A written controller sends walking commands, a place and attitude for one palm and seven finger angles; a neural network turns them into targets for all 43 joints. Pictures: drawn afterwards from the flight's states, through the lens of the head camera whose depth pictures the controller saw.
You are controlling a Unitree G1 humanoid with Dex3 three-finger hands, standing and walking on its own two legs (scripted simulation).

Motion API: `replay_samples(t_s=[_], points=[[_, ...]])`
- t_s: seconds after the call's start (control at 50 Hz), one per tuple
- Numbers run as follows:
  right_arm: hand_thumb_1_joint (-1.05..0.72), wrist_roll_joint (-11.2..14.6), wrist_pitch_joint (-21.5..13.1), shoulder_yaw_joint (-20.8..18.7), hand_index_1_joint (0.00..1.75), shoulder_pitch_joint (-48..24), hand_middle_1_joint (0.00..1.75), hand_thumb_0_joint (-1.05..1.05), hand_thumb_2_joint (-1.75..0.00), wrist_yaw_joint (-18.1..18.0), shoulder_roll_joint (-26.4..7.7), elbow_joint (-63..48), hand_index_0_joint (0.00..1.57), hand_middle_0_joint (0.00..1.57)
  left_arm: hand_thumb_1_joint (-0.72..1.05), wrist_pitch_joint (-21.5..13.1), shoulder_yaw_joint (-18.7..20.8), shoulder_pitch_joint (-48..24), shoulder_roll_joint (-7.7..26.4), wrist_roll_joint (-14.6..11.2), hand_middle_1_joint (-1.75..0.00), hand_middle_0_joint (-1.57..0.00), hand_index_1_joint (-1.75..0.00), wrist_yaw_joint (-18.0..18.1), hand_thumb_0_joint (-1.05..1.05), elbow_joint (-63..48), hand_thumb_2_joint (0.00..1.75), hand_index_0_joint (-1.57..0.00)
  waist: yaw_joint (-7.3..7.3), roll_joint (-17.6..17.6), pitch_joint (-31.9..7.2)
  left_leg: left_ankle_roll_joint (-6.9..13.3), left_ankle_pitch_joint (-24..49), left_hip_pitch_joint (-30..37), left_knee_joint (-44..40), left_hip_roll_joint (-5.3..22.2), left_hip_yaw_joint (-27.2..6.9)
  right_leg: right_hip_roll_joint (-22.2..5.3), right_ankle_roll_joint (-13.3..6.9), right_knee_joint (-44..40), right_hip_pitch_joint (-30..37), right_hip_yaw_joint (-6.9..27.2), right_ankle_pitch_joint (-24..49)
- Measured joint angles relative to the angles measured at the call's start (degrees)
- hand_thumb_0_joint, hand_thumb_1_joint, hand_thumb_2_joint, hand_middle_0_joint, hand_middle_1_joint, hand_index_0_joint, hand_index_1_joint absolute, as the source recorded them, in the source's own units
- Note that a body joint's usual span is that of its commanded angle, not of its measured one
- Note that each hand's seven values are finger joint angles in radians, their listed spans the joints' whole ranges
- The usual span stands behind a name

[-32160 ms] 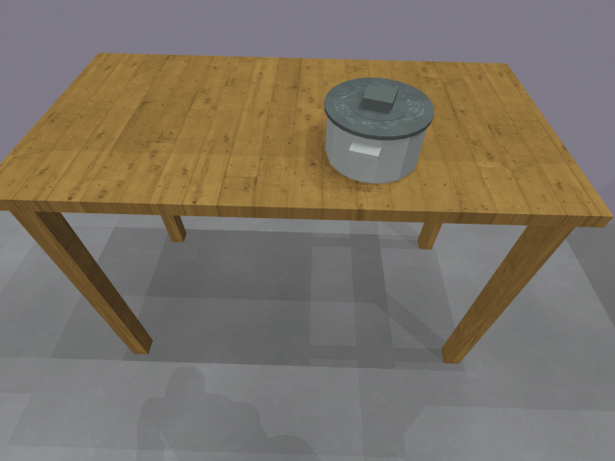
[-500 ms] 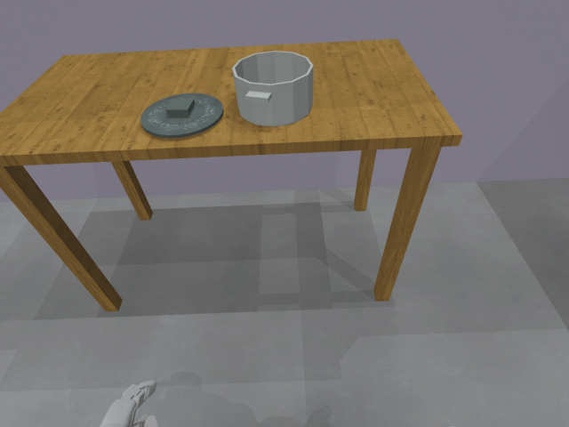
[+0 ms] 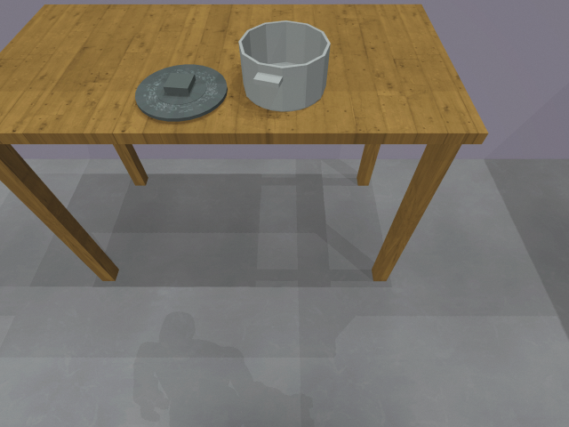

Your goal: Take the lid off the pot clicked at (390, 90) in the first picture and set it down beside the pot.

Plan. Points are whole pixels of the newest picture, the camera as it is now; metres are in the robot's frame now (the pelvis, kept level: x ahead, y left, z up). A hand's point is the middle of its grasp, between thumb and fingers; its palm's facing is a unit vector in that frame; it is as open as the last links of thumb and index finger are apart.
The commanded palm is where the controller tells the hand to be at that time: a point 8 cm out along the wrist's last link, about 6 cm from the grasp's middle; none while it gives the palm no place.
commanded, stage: let the arm hang, fingers relaxed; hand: left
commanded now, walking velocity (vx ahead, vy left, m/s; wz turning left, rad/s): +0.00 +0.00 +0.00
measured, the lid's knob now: (179, 83) +0.77 +0.26 +0.03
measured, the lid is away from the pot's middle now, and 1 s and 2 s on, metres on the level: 0.23 0.23 0.23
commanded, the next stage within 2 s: look to check the result in 1.12 s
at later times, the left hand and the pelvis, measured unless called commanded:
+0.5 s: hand out of the picture +0.06 +0.18 -0.17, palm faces -0.02 -0.97 -0.23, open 7.3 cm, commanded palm none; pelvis +0.01 +0.00 +0.00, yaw -1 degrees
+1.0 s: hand out of the picture +0.03 +0.18 -0.18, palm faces -0.02 -0.98 -0.20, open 7.3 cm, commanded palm none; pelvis +0.01 +0.01 +0.00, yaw -2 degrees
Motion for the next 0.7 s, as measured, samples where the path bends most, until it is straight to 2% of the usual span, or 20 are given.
replay_samples(t_s=[0.22, 0.5, 0.7], points=[[-0.91, -0.47, -0.8, -0.04, 0.3, -0.12, 0.3, 0.0, -0.9, 0.47, 0.3, 1.29, 0.2, 0.2, 0.91, -0.97, 0.13, -5.21, -1.59, 0.23, -0.3, -0.2, -0.3, -0.29, 0.0, -1.75, 0.89, -0.2, -0.84, -0.8, -3.53, -0.36, 0.29, 2.91, -2.13, 0.28, 0.69, 0.29, -0.22, -1.78, 2.45, 0.71, 0.36], [-0.91, -0.36, -0.41, 0.02, 0.3, 4.66, 0.3, 0.0, -0.9, 0.05, 0.63, 3.54, 0.2, 0.2, 0.92, -0.33, 0.75, 0.29, -0.69, 0.07, -0.3, -0.21, -0.3, 0.01, 0.0, 1.05, 0.89, -0.2, -0.6, -0.72, -2.07, -0.32, 0.41, 3.53, -3.1, 0.43, 1.25, 0.43, -0.21, -2.93, 2.95, 1.28, 0.78], [-0.91, -0.15, -0.3, 0.16, 0.3, 4.91, 0.3, 0.0, -0.9, -0.01, 1.0, 3.93, 0.2, 0.2, 0.91, -0.14, 0.27, 3.31, -0.98, 0.04, -0.3, -0.2, -0.3, 0.1, 0.01, 3.05, 0.89, -0.2, -0.13, -0.95, -1.49, -0.09, 0.39, 3.4, -3.09, 0.31, 1.42, 0.29, 0.01, -3.07, 2.85, 1.43, 0.91]])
